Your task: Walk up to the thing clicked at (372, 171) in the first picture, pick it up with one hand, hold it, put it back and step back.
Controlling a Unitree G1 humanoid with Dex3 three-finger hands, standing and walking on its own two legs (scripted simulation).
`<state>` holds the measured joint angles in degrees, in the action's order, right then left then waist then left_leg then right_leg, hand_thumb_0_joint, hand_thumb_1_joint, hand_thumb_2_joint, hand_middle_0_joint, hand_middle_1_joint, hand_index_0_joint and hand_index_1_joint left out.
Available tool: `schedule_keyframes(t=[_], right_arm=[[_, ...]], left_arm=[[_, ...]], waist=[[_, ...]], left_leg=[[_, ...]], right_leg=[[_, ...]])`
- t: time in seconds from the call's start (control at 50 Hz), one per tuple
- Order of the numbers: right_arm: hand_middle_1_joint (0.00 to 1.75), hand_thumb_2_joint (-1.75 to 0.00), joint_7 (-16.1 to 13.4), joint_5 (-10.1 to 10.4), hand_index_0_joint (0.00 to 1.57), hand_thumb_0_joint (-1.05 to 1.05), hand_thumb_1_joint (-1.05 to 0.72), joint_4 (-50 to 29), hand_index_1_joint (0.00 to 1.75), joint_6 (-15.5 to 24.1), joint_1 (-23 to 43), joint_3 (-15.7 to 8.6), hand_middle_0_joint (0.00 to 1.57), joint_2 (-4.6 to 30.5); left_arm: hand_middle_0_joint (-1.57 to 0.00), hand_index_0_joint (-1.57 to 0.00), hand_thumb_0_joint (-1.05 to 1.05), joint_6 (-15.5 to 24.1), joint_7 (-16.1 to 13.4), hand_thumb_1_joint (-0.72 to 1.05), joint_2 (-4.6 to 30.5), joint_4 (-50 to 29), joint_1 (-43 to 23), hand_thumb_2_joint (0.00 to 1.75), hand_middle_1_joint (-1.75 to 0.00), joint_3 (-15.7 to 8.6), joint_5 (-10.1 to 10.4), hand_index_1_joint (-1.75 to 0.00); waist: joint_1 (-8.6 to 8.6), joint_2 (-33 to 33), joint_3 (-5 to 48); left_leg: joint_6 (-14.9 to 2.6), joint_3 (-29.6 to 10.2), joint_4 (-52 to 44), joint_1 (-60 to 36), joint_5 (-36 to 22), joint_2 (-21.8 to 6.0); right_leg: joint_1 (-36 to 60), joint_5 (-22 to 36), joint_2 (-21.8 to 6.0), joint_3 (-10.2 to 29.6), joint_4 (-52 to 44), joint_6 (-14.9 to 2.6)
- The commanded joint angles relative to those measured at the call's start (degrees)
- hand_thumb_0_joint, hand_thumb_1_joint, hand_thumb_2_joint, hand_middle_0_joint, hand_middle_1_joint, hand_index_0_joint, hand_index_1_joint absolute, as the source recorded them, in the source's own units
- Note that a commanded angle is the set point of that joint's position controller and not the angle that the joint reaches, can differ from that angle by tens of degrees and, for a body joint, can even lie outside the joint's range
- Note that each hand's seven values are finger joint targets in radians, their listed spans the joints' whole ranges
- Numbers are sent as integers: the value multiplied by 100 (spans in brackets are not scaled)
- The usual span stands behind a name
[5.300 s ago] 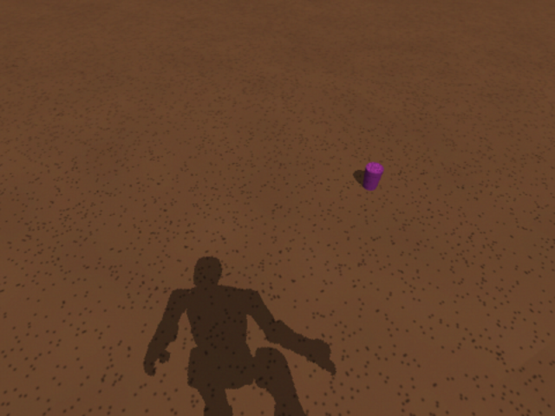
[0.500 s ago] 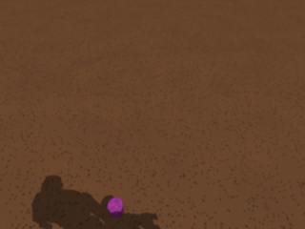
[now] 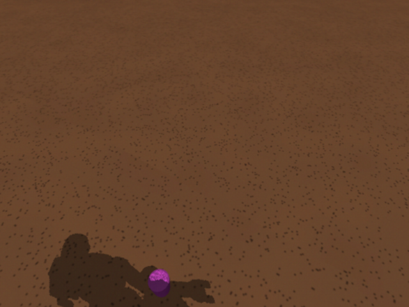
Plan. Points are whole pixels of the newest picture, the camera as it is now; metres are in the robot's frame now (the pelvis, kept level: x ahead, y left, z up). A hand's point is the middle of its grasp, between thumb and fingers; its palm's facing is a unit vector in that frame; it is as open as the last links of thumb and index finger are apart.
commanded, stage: stand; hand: left
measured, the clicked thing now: (160, 284) +0.39 +0.21 -0.72
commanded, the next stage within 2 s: none
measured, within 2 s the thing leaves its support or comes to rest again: neither
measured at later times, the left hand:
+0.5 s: hand out of the picture +0.09 +0.24 -0.16, palm faces -0.02 -0.94 -0.34, open 7.4 cm
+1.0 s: hand out of the picture +0.08 +0.24 -0.16, palm faces -0.01 -0.94 -0.34, open 7.4 cm
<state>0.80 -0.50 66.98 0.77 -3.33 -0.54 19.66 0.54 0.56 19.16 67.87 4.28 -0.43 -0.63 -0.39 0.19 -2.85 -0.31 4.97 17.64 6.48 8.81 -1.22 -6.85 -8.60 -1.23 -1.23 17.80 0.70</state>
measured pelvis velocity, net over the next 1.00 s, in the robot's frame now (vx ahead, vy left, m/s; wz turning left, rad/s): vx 0.01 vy -0.01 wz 0.01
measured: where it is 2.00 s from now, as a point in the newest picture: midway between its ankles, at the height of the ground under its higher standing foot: outside the picture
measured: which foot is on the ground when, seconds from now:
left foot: down 0.00-1.00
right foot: down 0.00-1.00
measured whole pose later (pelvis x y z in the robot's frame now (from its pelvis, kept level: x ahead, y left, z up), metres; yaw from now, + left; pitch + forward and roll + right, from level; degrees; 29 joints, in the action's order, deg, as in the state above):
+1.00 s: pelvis +0.01 -0.01 +0.00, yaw +1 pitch -2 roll +0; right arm 0.7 -0.7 65.9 0.3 -5.6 -0.2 20.0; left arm 0.8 0.3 19.8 65.7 5.9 0.1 -0.7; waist 0.1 -0.1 -2.6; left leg 0.8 3.9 17.0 5.4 9.1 -2.0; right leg -5.6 -9.5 -0.4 -2.3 17.5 -0.4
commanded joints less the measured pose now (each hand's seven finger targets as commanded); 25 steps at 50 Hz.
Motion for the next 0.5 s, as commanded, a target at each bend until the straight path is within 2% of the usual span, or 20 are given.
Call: schedule_keyframes(t=[0.0,0.2,0.24,0.38,0.48], right_arm=[[30,-90,-105,-11,20,0,-90,-339,30,133,318,-193,20,1181],[30,-90,-97,-1,20,0,-90,-358,30,123,273,-182,20,1202],[30,-90,-94,-2,20,0,-90,-372,30,128,255,-197,20,1205],[30,-90,-95,-7,20,0,-90,-356,30,115,161,-180,20,1221],[30,-90,-102,-15,20,0,-90,-374,30,118,157,-183,20,1202]], left_arm=[[-20,-20,0,134,-94,90,1264,-399,-259,90,-30,-179,15,-30],[-20,-20,0,131,-93,90,1235,-481,-210,90,-30,-167,25,-30],[-20,-20,0,141,-107,90,1282,-520,-248,90,-30,-175,13,-30],[-20,-20,0,139,-104,90,1260,-544,-230,90,-30,-159,34,-30],[-20,-20,0,144,-112,90,1313,-568,-232,90,-30,-171,23,-30]], waist=[[63,-26,547],[59,-52,503],[80,-9,609],[89,-69,486],[83,3,578]], left_leg=[[-25,-745,-356,-233,-561,-791],[-13,-745,-385,-171,-373,-749],[-24,-754,-341,-299,-680,-784],[-6,-738,-340,-161,-442,-747],[-24,-744,-295,-256,-704,-787]], right_leg=[[-21,526,-678,601,-257,-126],[15,456,-694,610,-341,-130],[31,633,-694,573,-266,-140],[45,505,-703,601,-353,-142],[85,737,-712,573,-302,-161]])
